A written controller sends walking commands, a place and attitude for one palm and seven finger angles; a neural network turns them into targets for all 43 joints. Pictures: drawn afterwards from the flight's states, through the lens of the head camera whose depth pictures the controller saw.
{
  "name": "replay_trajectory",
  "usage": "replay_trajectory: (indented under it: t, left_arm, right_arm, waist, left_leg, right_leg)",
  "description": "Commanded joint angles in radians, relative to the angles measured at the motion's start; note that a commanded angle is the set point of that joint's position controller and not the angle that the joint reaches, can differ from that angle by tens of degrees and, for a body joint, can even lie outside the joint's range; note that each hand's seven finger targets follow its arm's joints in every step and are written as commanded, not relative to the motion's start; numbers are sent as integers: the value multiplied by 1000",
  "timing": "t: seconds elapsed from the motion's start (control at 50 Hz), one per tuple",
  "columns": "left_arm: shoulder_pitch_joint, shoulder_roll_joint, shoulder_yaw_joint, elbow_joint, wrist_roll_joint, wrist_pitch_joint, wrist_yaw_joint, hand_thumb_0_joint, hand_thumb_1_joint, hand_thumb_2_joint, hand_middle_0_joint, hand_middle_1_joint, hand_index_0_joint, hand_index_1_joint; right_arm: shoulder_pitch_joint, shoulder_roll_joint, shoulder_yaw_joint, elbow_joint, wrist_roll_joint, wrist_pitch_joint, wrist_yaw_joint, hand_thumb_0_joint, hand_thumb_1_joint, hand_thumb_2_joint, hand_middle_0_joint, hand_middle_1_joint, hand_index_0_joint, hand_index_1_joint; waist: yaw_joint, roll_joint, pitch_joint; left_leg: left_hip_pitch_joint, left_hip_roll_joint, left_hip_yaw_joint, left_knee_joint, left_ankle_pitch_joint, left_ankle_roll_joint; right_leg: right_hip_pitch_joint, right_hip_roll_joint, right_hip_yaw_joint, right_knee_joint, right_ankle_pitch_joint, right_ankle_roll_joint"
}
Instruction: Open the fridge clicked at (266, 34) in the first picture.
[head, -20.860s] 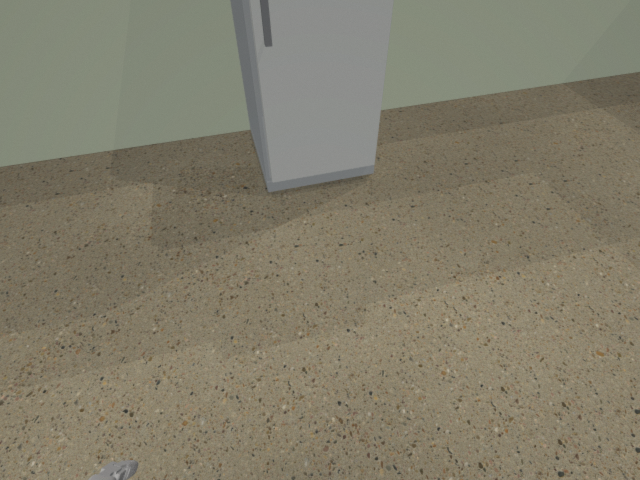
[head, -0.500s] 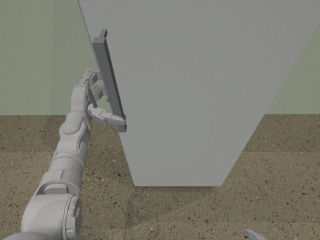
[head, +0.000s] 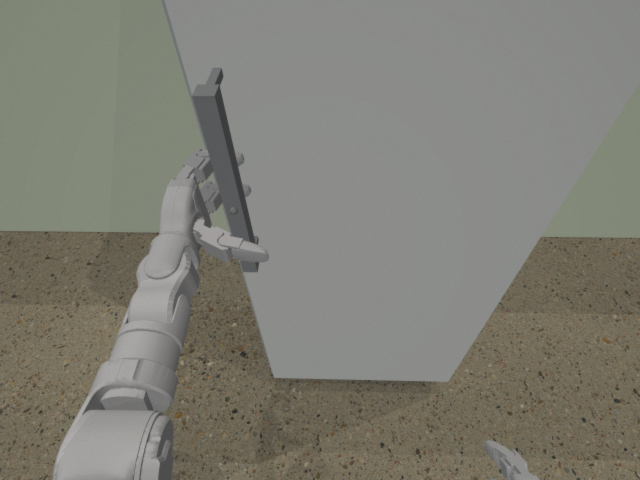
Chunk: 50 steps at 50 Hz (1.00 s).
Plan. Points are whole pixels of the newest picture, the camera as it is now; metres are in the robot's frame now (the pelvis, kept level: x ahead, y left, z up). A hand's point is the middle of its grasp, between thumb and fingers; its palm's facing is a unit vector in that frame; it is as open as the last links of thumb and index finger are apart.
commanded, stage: slide the fingers in behind the handle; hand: left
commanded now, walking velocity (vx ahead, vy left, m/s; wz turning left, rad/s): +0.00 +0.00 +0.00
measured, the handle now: (236, 187) +0.46 +0.13 +0.12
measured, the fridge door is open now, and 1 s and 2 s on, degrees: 0 0 0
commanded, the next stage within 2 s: grip the handle and tug to test in 0.88 s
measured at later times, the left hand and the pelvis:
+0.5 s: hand (244, 212) +0.40 +0.11 +0.13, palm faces +0.02 -1.00 -0.01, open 14.2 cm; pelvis -0.01 -0.01 +0.00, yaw +1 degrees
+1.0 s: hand (244, 212) +0.40 +0.11 +0.13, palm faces +0.01 -1.00 -0.01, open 14.1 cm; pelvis -0.01 +0.00 +0.00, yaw +1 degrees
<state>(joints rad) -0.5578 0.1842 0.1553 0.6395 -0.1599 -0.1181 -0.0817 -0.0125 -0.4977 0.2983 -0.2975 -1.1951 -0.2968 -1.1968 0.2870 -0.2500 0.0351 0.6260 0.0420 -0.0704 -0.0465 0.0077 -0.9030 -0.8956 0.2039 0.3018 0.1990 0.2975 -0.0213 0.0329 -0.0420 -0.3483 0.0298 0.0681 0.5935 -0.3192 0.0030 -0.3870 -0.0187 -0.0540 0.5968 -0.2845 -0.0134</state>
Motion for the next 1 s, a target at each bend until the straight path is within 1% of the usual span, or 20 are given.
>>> replay_trajectory:
  t: [0.0, 0.02, 0.08, 0.1, 0.14, 0.16, 0.2, 0.22, 0.32, 0.36, 0.46, 0.52, 0.6, 0.66, 0.7, 0.78, 0.82, 0.86, 0.94, 0.98]
  left_arm:
    - [-455, 146, 27, -254, -2, -59, 15, 0, -500, 300, -300, -1200, -300, -1200]
    - [-459, 167, 40, -254, 5, -59, 22, 0, -500, 300, -300, -1200, -300, -1200]
    - [-434, 161, 39, -289, 10, -55, 26, 0, -500, 300, -300, -1200, -300, -1200]
    - [-441, 126, 9, -301, 8, -53, 23, 0, -500, 300, -300, -1200, -300, -1200]
    - [-434, 124, 9, -290, 2, -50, 22, 0, -500, 300, -300, -1200, -300, -1200]
    - [-430, 121, 8, -283, 0, -46, 23, 0, -500, 300, -300, -1200, -300, -1200]
    - [-413, 95, -4, -281, -4, -38, 22, 0, -500, 300, -300, -1200, -300, -1200]
    - [-387, 121, 22, -267, -5, -37, 25, 0, -500, 300, -300, -1200, -300, -1200]
    - [-400, 82, -17, -280, 6, -27, 40, 0, -500, 300, -300, -1200, -300, -1200]
    - [-449, 70, -34, -283, 13, -27, 53, 0, -500, 300, -300, -1200, -300, -1200]
    - [-477, 48, -57, -267, 23, -39, 59, 0, -500, 300, -300, -1200, -300, -1200]
    - [-455, 98, -18, -233, 17, -46, 50, 0, -500, 300, -300, -1200, -300, -1200]
    - [-500, 62, -52, -227, 15, -55, 41, 0, -500, 300, -300, -1200, -300, -1200]
    - [-494, 83, -29, -225, 9, -63, 44, 0, -500, 300, -300, -1200, -300, -1200]
    - [-465, 58, -46, -232, 9, -66, 42, 0, -500, 300, -300, -1200, -300, -1200]
    - [-511, 42, -66, -216, 14, -70, 50, 0, -500, 300, -300, -1200, -300, -1200]
    - [-484, 77, -35, -201, 17, -73, 55, 0, -500, 300, -300, -1200, -300, -1200]
    - [-531, 39, -74, -216, 14, -75, 52, 0, -500, 300, -300, -1200, -300, -1200]
    - [-496, 85, -33, -181, 19, -74, 54, 0, -500, 300, -300, -1200, -300, -1200]
    - [-552, 31, -83, -191, 22, -73, 50, 0, -453, 320, -305, -1207, -305, -1207]
  right_arm:
    - [-38, -115, -49, -128, 0, -44, -8, 0, -900, -900, 200, 300, 200, 300]
    - [-35, -119, -50, -127, -2, -40, -10, 0, -900, -900, 200, 300, 200, 300]
    - [-47, -109, -49, -130, -2, -40, -9, 0, -900, -900, 200, 300, 200, 300]
    - [-51, -106, -46, -132, -3, -41, -9, 0, -900, -900, 200, 300, 200, 300]
    - [-49, -107, -46, -130, -2, -40, -8, 0, -900, -900, 200, 300, 200, 300]
    - [-45, -109, -47, -126, -2, -39, -9, 0, -900, -900, 200, 300, 200, 300]
    - [-50, -108, -49, -128, -2, -40, -7, 0, -900, -900, 200, 300, 200, 300]
    - [-48, -112, -51, -129, -4, -39, -9, 0, -900, -900, 200, 300, 200, 300]
    - [-60, -108, -48, -134, -3, -35, -6, 0, -900, -900, 200, 300, 200, 300]
    - [-64, -104, -45, -128, -2, -35, -7, 0, -900, -900, 200, 300, 200, 300]
    - [-55, -103, -47, -124, -7, -39, -8, 0, -900, -900, 200, 300, 200, 300]
    - [-55, -113, -46, -120, -8, -35, -13, 0, -900, -900, 200, 300, 200, 300]
    - [-63, -104, -41, -113, -3, -42, -14, 0, -900, -900, 200, 300, 200, 300]
    - [-57, -107, -44, -113, -5, -46, -13, 0, -900, -900, 200, 300, 200, 300]
    - [-59, -104, -44, -117, -5, -49, -10, 0, -900, -900, 200, 300, 200, 300]
    - [-52, -106, -45, -108, -4, -54, -9, 0, -900, -900, 200, 300, 200, 300]
    - [-45, -114, -50, -108, -7, -52, -10, 0, -900, -900, 200, 300, 200, 300]
    - [-50, -108, -46, -107, -4, -56, -9, 0, -900, -900, 200, 300, 200, 300]
    - [-48, -113, -46, -102, -6, -51, -12, 0, -900, -900, 200, 300, 200, 300]
    - [-50, -106, -43, -101, -3, -54, -10, 0, -900, -900, 200, 300, 200, 300]
  waist:
    - [-14, -70, -292]
    - [-14, -85, -291]
    - [3, -30, -329]
    - [-4, -18, -334]
    - [-5, -25, -324]
    - [-9, -65, -320]
    - [-8, -58, -310]
    - [0, -92, -316]
    - [-5, -74, -280]
    - [-19, -65, -256]
    - [-23, -79, -292]
    - [-14, -93, -296]
    - [-23, -51, -276]
    - [-19, -75, -289]
    - [-10, -69, -305]
    - [-26, -53, -269]
    - [-17, -96, -284]
    - [-34, -89, -282]
    - [-16, -94, -283]
    - [-32, -53, -266]
  left_leg:
    - [102, -32, -37, -63, 250, 28]
    - [104, -31, -40, -63, 256, 30]
    - [124, -35, -34, -61, 280, 28]
    - [132, -36, -33, -61, 286, 27]
    - [128, -34, -36, -63, 288, 27]
    - [125, -33, -40, -64, 288, 27]
    - [127, -34, -35, -67, 279, 26]
    - [120, -34, -38, -67, 279, 28]
    - [113, -35, -37, -76, 244, 27]
    - [114, -35, -40, -76, 217, 27]
    - [127, -36, -43, -74, 216, 30]
    - [109, -37, -42, -79, 192, 30]
    - [113, -39, -43, -80, 171, 28]
    - [110, -38, -45, -80, 183, 30]
    - [114, -39, -40, -80, 192, 28]
    - [119, -35, -50, -82, 185, 27]
    - [117, -33, -53, -84, 192, 29]
    - [120, -36, -50, -84, 171, 30]
    - [107, -34, -50, -88, 174, 29]
    - [116, -36, -53, -88, 164, 26]
  right_leg:
    - [156, 28, 19, -64, 332, -5]
    - [166, 27, 18, -66, 331, -4]
    - [184, 25, 23, -61, 357, -10]
    - [182, 26, 22, -61, 367, -9]
    - [183, 26, 19, -63, 369, -9]
    - [185, 28, 15, -64, 368, -9]
    - [175, 29, 14, -69, 363, -8]
    - [194, 28, 13, -70, 360, -7]
    - [172, 25, 14, -80, 319, -6]
    - [139, 25, 15, -85, 287, -5]
    - [145, 26, 18, -83, 284, -6]
    - [166, 24, 23, -91, 262, -4]
    - [135, 25, 23, -94, 241, -8]
    - [151, 25, 23, -93, 253, -6]
    - [159, 25, 22, -88, 266, -7]
    - [121, 28, 16, -89, 243, -8]
    - [141, 29, 14, -90, 242, -7]
    - [124, 28, 18, -94, 229, -4]
    - [141, 25, 19, -93, 230, -6]
    - [110, 26, 14, -93, 214, -8]
